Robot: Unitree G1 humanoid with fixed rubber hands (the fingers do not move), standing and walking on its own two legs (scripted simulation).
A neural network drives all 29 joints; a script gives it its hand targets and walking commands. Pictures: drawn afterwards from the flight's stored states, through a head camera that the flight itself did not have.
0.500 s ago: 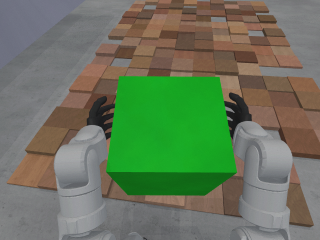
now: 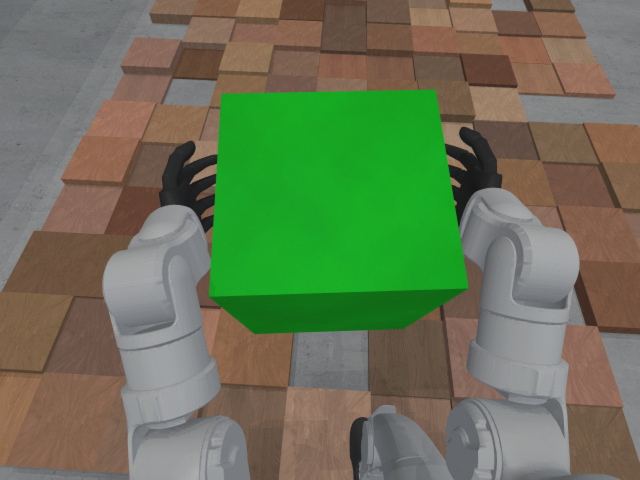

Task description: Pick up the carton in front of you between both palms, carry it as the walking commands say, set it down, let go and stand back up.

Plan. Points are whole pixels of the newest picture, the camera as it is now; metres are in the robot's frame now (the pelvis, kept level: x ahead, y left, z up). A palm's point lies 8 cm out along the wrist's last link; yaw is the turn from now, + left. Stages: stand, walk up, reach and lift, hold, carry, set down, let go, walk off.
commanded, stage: carry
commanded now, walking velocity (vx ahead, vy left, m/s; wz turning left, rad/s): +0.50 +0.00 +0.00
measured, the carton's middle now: (329, 233) +0.38 -0.02 +0.07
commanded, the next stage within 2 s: none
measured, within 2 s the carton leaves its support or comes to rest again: neither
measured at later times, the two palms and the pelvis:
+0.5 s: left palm out of the picture +0.72 +0.18 +0.19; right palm out of the picture +0.70 -0.12 +0.19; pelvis +0.35 +0.05 +0.04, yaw +0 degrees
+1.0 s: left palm out of the picture +1.02 +0.20 +0.15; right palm out of the picture +1.05 -0.10 +0.15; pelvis +0.69 +0.02 +0.03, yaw +2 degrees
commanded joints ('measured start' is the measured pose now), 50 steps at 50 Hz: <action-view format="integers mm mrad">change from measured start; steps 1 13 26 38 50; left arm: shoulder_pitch -560 -702 -659 -553 -604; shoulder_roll -711 -761 -836 -668 -963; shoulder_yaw -681 -831 -568 -598 -746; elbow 29 -117 182 72 -14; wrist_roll -218 -475 -214 -163 -367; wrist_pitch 6 46 64 42 51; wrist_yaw -71 -127 -90 -59 -162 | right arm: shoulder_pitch -574 -409 -772 -631 -438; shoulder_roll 787 581 945 819 933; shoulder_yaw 716 526 707 711 637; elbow -76 -37 22 4 23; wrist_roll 302 41 336 349 156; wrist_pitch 50 81 84 59 73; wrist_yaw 141 72 162 139 128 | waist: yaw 83 148 12 -47 82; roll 13 -94 11 46 -61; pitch -574 -449 -452 -375 -538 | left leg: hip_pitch -71 -457 130 230 -601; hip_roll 86 -16 228 133 14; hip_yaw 7 -71 -443 -183 -169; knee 352 269 -96 -48 872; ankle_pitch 1243 160 516 876 67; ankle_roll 4 -33 87 126 -32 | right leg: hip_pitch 684 716 74 41 887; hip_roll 81 -190 -36 30 -290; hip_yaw -51 224 119 -40 463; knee -134 -406 325 -145 -439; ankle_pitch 126 340 -223 144 360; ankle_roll -116 -142 22 -3 -184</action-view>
